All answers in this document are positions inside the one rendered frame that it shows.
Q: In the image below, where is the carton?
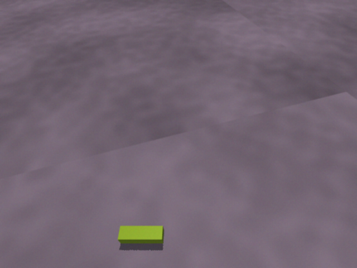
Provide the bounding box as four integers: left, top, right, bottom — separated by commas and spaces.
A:
118, 226, 164, 243

